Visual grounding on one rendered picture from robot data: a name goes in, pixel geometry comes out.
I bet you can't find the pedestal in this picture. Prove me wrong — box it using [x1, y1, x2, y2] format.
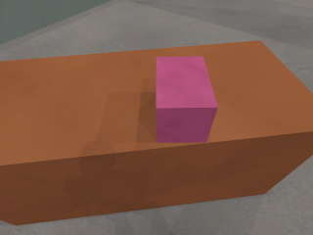
[0, 40, 313, 226]

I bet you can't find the carton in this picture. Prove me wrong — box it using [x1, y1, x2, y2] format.
[156, 56, 218, 143]

